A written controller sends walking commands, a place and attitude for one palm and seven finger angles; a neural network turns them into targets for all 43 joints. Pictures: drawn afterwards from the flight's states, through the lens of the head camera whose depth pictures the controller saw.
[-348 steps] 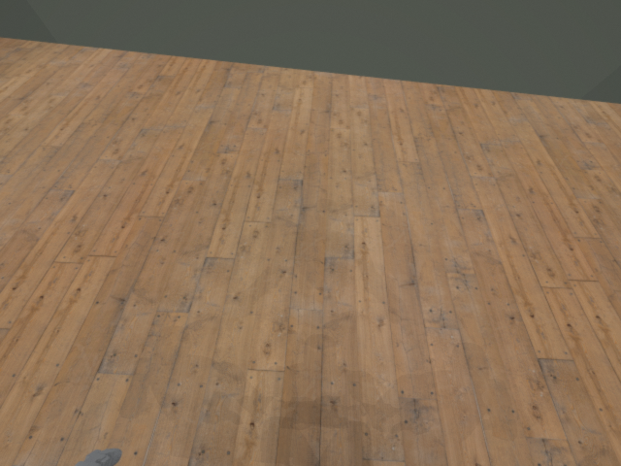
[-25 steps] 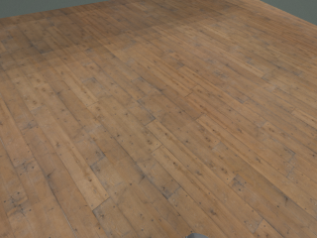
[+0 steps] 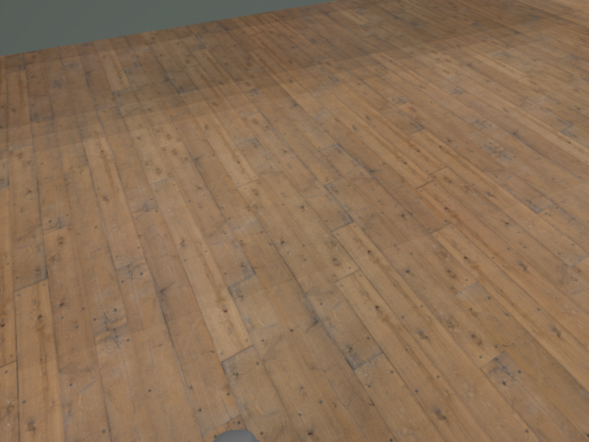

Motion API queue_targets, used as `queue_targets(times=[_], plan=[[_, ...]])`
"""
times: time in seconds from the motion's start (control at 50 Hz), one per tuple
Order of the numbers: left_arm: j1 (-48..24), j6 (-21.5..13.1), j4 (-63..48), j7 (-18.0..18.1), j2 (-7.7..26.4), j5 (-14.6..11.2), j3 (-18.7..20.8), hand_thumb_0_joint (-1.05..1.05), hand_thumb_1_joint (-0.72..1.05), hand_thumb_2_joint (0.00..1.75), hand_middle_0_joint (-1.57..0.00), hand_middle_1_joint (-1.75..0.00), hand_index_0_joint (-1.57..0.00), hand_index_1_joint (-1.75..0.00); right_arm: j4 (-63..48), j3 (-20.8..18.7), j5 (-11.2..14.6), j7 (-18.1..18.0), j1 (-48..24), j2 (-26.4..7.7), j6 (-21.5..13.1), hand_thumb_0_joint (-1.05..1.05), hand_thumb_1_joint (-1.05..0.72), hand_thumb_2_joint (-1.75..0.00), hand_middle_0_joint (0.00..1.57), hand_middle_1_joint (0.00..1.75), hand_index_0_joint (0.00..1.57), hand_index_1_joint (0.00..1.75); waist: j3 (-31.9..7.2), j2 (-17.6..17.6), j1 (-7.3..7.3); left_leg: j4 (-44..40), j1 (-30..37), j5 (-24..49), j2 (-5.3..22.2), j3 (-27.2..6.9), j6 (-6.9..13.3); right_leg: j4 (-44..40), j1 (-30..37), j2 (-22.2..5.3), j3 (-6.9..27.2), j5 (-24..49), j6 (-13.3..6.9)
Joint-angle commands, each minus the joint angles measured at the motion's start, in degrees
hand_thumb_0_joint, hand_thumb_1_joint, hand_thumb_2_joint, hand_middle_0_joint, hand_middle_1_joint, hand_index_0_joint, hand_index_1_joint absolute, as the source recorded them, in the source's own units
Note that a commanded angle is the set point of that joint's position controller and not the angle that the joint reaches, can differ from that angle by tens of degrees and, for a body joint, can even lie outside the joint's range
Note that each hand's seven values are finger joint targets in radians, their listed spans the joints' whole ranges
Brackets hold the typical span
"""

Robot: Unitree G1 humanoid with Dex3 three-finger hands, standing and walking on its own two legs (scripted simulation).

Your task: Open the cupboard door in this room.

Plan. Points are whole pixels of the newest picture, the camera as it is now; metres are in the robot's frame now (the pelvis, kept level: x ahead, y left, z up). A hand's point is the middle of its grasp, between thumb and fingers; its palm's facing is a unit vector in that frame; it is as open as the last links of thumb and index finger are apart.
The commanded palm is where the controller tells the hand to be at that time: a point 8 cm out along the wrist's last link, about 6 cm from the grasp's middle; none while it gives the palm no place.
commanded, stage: turn or walk to find it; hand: left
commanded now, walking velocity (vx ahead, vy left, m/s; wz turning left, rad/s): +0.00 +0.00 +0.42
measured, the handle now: out of the picture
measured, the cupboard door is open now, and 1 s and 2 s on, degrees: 0 0 0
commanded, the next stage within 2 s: none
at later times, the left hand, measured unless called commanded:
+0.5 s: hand out of the picture +0.03 +0.26 -0.16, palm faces +0.21 -0.94 -0.25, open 7.4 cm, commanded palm none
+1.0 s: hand out of the picture -0.10 +0.20 -0.16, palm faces +0.44 -0.86 -0.25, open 7.4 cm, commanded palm none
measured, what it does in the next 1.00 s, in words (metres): steps on the spot, turning left: left foot, then right foot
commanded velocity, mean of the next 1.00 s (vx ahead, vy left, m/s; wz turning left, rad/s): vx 0.00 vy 0.00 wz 0.42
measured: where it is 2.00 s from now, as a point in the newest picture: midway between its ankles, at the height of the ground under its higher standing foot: outside the picture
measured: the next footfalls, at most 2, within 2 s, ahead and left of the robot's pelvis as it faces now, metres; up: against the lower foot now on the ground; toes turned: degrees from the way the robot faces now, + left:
left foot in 0.12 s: +0.02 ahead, +0.14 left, +0.00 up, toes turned +8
right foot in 0.62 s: +0.03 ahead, -0.10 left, +0.00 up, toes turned +10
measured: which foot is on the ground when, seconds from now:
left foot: up 0.00-0.10, down 0.12-0.62, up 0.64-1.00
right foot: down 0.00-0.12, up 0.14-0.60, down 0.62-1.00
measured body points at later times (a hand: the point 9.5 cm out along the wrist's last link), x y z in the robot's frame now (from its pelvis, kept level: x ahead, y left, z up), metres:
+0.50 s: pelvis -0.03 +0.03 +0.00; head +0.00 +0.04 +0.45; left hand +0.02 +0.31 -0.14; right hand +0.08 -0.19 -0.14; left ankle -0.02 +0.14 -0.74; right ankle -0.01 -0.11 -0.69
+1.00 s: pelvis -0.06 +0.00 +0.00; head -0.03 +0.01 +0.45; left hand -0.12 +0.24 -0.15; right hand +0.09 -0.22 -0.15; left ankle -0.14 +0.12 -0.71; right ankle -0.01 -0.10 -0.74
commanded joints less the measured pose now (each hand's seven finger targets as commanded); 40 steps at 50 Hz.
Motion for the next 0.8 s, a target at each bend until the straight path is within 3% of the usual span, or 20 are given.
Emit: queue_targets(times=[0.0,0.04,0.06,0.08,0.1,0.12,0.14,0.2,0.24,0.42,0.5,0.54,0.56,0.58,0.6,0.62,0.64,0.66,0.7,0.78], plan=[[4.1,-0.8,-1.6,0.6,14.5,0.3,3.7,0.00,0.90,0.90,-0.20,-0.30,-0.20,-0.30,-5.6,0.3,0.9,-0.3,-5.2,-1.9,-2.7,0.00,-0.90,-0.90,0.20,0.30,0.20,0.30,-5.3,-13.1,3.46,-11.5,-0.2,-2.7,-1.0,3.7,0.4,-7.2,7.2,-14.0,10.2,24.9,-7.8],[2.8,-0.5,-1.4,0.5,14.6,0.2,3.7,0.00,0.90,0.90,-0.20,-0.30,-0.20,-0.30,-4.9,0.5,1.0,-0.5,-2.4,-2.0,-3.1,0.00,-0.90,-0.90,0.20,0.30,0.20,0.30,-6.3,-13.1,1.75,-19.3,4.5,1.6,-1.3,5.0,0.8,-4.2,5.6,-13.8,8.3,24.8,-6.0],[2.0,-0.2,-1.4,0.4,14.2,-0.2,3.8,0.00,0.90,0.90,-0.20,-0.30,-0.20,-0.30,-4.4,0.4,0.8,-0.5,-0.4,-2.5,-3.4,0.00,-0.90,-0.90,0.20,0.30,0.20,0.30,-6.7,-11.1,0.49,-25.7,9.0,7.2,-1.2,4.9,1.3,-1.3,3.2,-12.6,6.2,22.2,-3.8],[1.8,0.2,-1.7,0.3,12.9,-0.7,3.6,0.00,0.90,0.90,-0.20,-0.30,-0.20,-0.30,-3.8,0.0,0.7,-0.4,1.9,-4.6,-4.0,0.00,-0.90,-0.90,0.20,0.30,0.20,0.30,-8.2,-5.5,-0.92,-32.7,16.3,14.3,1.2,2.2,2.3,4.8,-2.2,-10.7,3.7,16.3,-0.8],[2.5,0.7,-3.5,0.0,9.5,-1.2,3.1,0.00,0.90,0.90,-0.20,-0.30,-0.20,-0.30,-4.2,-1.2,0.2,-0.6,3.4,-10.3,-4.5,0.00,-0.90,-0.90,0.20,0.30,0.20,0.30,-8.7,10.5,-1.59,-36.4,22.5,26.1,14.1,-15.5,7.6,16.0,-15.4,-3.4,0.3,-3.4,3.6],[-1.1,0.9,-5.3,-0.1,7.7,-0.6,1.9,0.00,0.90,0.90,-0.20,-0.30,-0.20,-0.30,-4.1,-1.8,0.3,-0.8,5.5,-13.5,-4.0,0.00,-0.90,-0.90,0.20,0.30,0.20,0.30,-7.1,15.3,-3.00,-38.0,19.6,35.1,21.2,-20.3,12.6,24.7,-18.9,-0.8,3.3,-19.9,4.4],[-4.3,1.6,-5.0,0.4,8.0,-0.4,2.1,0.00,0.90,0.90,-0.20,-0.30,-0.20,-0.30,-2.7,-1.7,0.1,-1.6,6.7,-11.9,-4.4,0.00,-0.90,-0.90,0.20,0.30,0.20,0.30,-7.3,15.9,-4.23,-38.2,17.2,36.2,19.4,-20.4,12.7,29.7,-19.3,-0.5,8.4,-19.0,4.2],[-2.8,1.3,-2.2,-0.4,8.3,-0.7,2.6,0.00,0.90,0.90,-0.20,-0.30,-0.20,-0.30,-4.4,-0.2,0.1,-2.4,-0.5,-8.3,-4.7,0.00,-0.90,-0.90,0.20,0.30,0.20,0.30,-4.5,8.6,-0.45,-36.5,16.1,37.6,13.1,-12.8,12.1,34.6,-19.7,-0.3,9.8,-9.1,4.5],[-2.0,1.2,-1.4,-0.6,8.3,-0.7,2.6,0.00,0.90,0.90,-0.20,-0.30,-0.20,-0.30,-4.5,-0.1,0.3,-2.4,-0.2,-7.7,-5.1,0.00,-0.90,-0.90,0.20,0.30,0.20,0.30,-5.4,6.3,-0.39,-36.6,16.7,39.6,11.7,-10.8,11.9,33.8,-18.3,0.1,9.8,-7.0,4.9],[-5.9,1.3,-3.9,-0.1,7.4,-0.9,2.1,0.00,0.90,0.90,-0.20,-0.30,-0.20,-0.30,-4.5,-0.9,-0.1,-2.1,2.4,-8.1,-4.3,0.00,-0.90,-0.90,0.20,0.30,0.20,0.30,-5.0,7.3,-2.14,-37.1,16.3,31.3,11.8,-17.6,13.8,22.3,-15.4,2.2,10.3,-9.6,5.2],[-3.9,0.7,-4.3,0.1,6.6,-1.2,1.9,0.00,0.90,0.90,-0.20,-0.30,-0.20,-0.30,-5.3,-1.4,-0.3,-1.8,0.9,-8.5,-3.8,0.00,-0.90,-0.90,0.20,0.30,0.20,0.30,-6.7,7.9,-1.21,-34.9,13.5,32.7,10.3,-19.5,13.2,11.2,-8.2,4.4,9.3,-8.9,4.1],[-0.5,0.2,-3.6,0.3,7.1,-1.4,2.1,0.00,0.90,0.90,-0.20,-0.30,-0.20,-0.30,-5.6,-1.5,-0.1,-1.7,0.1,-8.0,-3.7,0.00,-0.90,-0.90,0.20,0.30,0.20,0.30,-7.8,7.0,0.45,-32.1,9.6,31.5,8.4,-19.1,11.6,1.0,-0.8,5.1,8.6,-2.0,3.8],[1.4,-0.2,-3.2,0.4,8.1,-1.3,2.4,0.00,0.90,0.90,-0.20,-0.30,-0.20,-0.30,-5.9,-1.4,0.3,-1.5,-0.2,-7.2,-3.7,0.00,-0.90,-0.90,0.20,0.30,0.20,0.30,-8.1,4.8,1.58,-29.8,5.1,26.5,6.3,-17.9,9.3,-6.6,5.7,3.9,9.0,3.6,3.4],[3.0,-0.8,-3.1,0.8,11.4,-0.7,2.9,0.00,0.90,0.90,-0.20,-0.30,-0.20,-0.30,-6.2,-1.1,0.8,-1.2,0.5,-4.5,-3.7,0.00,-0.90,-0.90,0.20,0.30,0.20,0.30,-9.2,-4.0,2.15,-22.6,-3.0,15.5,1.8,-13.5,5.9,-12.6,13.3,-4.4,16.8,3.2,1.2],[3.1,-1.1,-3.6,1.0,15.8,0.0,3.8,0.00,0.90,0.90,-0.20,-0.30,-0.20,-0.30,-8.1,-0.5,0.8,-0.9,0.0,-1.4,-3.7,0.00,-0.90,-0.90,0.20,0.30,0.20,0.30,-6.4,-17.6,2.54,-10.1,-11.8,-4.4,-6.3,-3.7,2.0,-15.5,13.0,-18.2,30.1,5.9,-5.3],[2.0,-0.9,-4.4,1.2,15.7,-0.5,4.2,0.00,0.90,0.90,-0.20,-0.30,-0.20,-0.30,-8.2,-1.4,0.1,-1.1,-1.3,-4.6,-2.7,0.00,-0.90,-0.90,0.20,0.30,0.20,0.30,-5.8,-16.2,3.13,0.8,-9.7,-8.0,-3.9,-5.6,2.1,-16.9,4.4,-21.8,30.4,4.0,-9.1],[-1.3,-0.6,-5.2,1.2,14.4,-0.5,3.9,0.00,0.90,0.90,-0.20,-0.30,-0.20,-0.30,-7.1,-1.8,0.0,-0.9,-1.9,-4.5,-1.9,0.00,-0.90,-0.90,0.20,0.30,0.20,0.30,-2.4,-12.6,1.59,8.2,-8.9,-5.5,-3.1,-6.5,2.3,-17.9,-1.8,-18.6,28.4,-1.6,-9.0],[-4.1,-0.6,-5.7,1.0,12.4,-0.6,3.2,0.00,0.90,0.90,-0.20,-0.30,-0.20,-0.30,-5.9,-1.8,-0.1,-0.5,-0.8,-4.3,-1.6,0.00,-0.90,-0.90,0.20,0.30,0.20,0.30,0.4,-9.1,-0.04,12.4,-9.1,-1.5,-2.1,-5.9,2.2,-17.6,-4.6,-15.2,23.3,-3.1,-7.5],[-6.8,-1.0,-6.3,0.7,10.3,-0.5,2.4,0.00,0.90,0.90,-0.20,-0.30,-0.20,-0.30,-4.1,-1.6,-0.3,0.0,2.9,-3.4,-1.2,0.00,-0.90,-0.90,0.20,0.30,0.20,0.30,0.5,-9.5,-2.00,15.5,-7.9,4.2,-1.4,-3.7,1.0,-16.1,-5.5,-10.9,14.9,-0.5,-5.2],[-2.6,-1.2,-4.7,0.9,10.4,-0.3,2.5,0.00,0.90,0.90,-0.20,-0.30,-0.20,-0.30,-4.0,-1.3,-0.1,0.0,1.4,-3.2,-1.3,0.00,-0.90,-0.90,0.20,0.30,0.20,0.30,-0.8,-10.9,-0.05,10.8,-7.5,4.1,-0.2,-1.7,-0.3,-15.1,-1.1,-11.3,12.5,2.9,-5.8]])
